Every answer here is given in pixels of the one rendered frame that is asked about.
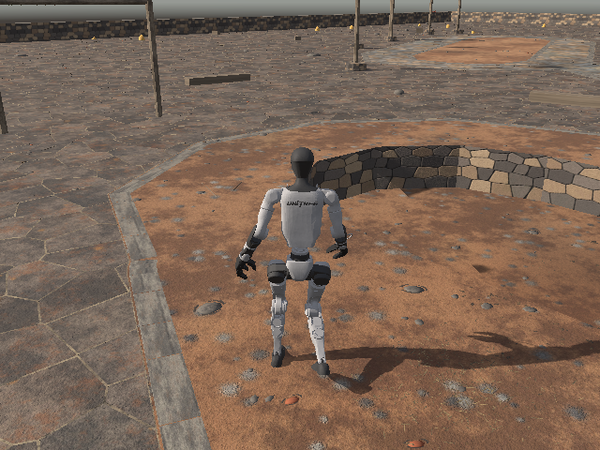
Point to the robot right hand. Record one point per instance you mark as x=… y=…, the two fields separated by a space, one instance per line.
x=342 y=252

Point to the robot left hand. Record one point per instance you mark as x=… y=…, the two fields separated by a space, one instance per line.
x=239 y=265

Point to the robot right upper arm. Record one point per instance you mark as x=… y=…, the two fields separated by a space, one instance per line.
x=334 y=210

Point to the robot right forearm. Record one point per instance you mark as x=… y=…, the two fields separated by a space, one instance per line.
x=342 y=242

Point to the robot left forearm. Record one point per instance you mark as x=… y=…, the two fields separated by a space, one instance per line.
x=250 y=246

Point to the left robot thigh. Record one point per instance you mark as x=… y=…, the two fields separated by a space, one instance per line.
x=276 y=272

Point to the robot left upper arm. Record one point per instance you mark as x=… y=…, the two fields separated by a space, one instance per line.
x=271 y=197

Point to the robot head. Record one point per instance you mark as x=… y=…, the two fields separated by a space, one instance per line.
x=302 y=160

